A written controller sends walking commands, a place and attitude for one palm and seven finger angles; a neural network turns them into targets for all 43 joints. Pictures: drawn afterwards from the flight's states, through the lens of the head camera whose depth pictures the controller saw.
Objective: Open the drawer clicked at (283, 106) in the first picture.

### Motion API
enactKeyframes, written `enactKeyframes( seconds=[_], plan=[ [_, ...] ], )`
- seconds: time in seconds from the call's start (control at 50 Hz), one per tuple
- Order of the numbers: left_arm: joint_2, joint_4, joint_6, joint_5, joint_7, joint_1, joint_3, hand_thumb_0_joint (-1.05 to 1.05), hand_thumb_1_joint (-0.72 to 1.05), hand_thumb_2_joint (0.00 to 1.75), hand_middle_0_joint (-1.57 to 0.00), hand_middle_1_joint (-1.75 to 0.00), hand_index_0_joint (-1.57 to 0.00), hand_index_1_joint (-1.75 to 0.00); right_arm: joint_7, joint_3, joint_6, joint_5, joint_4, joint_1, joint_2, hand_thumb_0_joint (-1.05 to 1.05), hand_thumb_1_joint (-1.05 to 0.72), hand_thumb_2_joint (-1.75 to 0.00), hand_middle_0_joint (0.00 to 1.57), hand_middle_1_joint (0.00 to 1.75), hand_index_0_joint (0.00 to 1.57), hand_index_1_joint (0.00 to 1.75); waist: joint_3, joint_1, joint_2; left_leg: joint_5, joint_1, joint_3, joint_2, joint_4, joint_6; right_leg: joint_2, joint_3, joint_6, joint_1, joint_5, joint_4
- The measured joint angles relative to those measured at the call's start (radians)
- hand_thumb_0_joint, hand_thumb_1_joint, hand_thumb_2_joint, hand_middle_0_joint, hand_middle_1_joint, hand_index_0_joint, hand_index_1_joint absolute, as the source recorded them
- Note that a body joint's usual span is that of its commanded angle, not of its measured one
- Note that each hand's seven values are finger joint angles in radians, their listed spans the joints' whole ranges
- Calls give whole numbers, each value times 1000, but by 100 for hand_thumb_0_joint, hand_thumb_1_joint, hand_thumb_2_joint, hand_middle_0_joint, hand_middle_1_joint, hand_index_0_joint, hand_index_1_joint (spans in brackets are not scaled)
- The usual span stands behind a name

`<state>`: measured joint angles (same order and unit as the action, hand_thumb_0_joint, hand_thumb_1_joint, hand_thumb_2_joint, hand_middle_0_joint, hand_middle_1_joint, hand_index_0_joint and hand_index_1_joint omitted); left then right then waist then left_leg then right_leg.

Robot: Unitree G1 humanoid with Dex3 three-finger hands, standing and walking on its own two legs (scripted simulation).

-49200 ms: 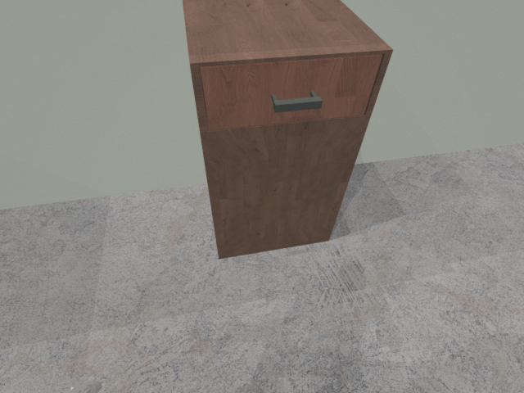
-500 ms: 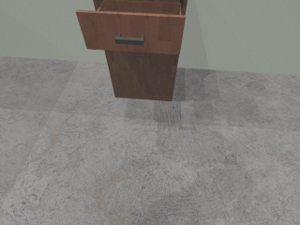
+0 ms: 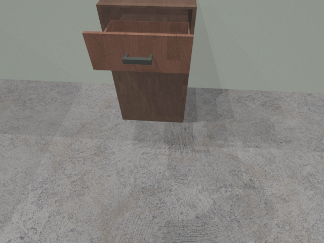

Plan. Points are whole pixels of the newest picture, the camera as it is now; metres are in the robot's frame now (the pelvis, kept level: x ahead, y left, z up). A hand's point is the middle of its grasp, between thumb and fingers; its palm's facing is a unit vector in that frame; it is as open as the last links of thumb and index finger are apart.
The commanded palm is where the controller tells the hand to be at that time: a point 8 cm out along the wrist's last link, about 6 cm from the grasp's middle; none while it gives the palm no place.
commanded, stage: let the arm hang, fingers relaxed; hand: left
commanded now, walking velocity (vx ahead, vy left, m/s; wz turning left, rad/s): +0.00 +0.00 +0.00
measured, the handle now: (138, 58) +0.83 +0.14 +0.01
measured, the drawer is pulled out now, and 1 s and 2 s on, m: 0.29 0.29 0.29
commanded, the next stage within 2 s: look to check the result in 0.12 s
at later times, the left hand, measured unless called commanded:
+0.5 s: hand out of the picture +0.04 +0.22 -0.16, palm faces -0.01 -0.95 -0.30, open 7.3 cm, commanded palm none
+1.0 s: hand out of the picture +0.09 +0.24 -0.15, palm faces -0.03 -0.94 -0.33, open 7.3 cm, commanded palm none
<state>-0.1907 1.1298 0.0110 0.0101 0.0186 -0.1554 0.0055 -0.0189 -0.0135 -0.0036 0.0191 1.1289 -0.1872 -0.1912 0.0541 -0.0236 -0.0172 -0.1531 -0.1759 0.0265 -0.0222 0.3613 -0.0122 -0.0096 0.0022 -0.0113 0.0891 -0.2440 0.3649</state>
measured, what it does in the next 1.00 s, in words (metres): stands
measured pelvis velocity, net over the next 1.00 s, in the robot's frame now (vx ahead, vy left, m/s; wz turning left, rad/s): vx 0.01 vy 0.00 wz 0.00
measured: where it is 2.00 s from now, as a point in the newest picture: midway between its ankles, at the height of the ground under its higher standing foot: outside the picture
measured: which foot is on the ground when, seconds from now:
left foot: down 0.00-1.00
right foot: down 0.00-1.00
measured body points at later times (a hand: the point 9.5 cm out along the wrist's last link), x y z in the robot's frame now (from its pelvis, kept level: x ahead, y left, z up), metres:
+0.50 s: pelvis +0.00 +0.00 +0.00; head +0.02 -0.01 +0.45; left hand +0.04 +0.27 -0.14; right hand +0.04 -0.27 -0.15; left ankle +0.03 +0.13 -0.75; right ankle -0.03 -0.11 -0.75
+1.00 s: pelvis +0.01 +0.00 +0.00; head +0.03 -0.01 +0.45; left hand +0.09 +0.29 -0.13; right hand +0.08 -0.29 -0.14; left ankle +0.03 +0.13 -0.75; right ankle -0.03 -0.11 -0.75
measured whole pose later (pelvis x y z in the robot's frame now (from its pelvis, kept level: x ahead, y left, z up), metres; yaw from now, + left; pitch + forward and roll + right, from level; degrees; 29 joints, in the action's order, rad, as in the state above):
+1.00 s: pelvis +0.01 +0.00 +0.00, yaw +0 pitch -2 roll +0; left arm -0.31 1.13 0.02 0.01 0.01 -0.09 0.01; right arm -0.01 -0.02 0.00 0.02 1.12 -0.10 -0.31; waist 0.07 -0.02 -0.01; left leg -0.14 -0.14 0.02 -0.03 0.30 -0.02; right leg -0.01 0.00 -0.02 0.04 -0.22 0.29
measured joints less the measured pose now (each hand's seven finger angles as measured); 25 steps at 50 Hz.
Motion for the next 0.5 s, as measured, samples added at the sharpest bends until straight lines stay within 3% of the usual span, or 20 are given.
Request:
enactKeyframes(
  seconds=[0.5],
  plan=[
    [-72,24,-1,1,-6,-12,12,0,91,90,-20,-30,-21,-30,3,-8,-3,-2,3,27,-70,1,-90,-90,20,30,20,30,23,9,-3,10,20,-3,-3,-29,-3,-4,-3,-4,-24,15,-38]
  ],
)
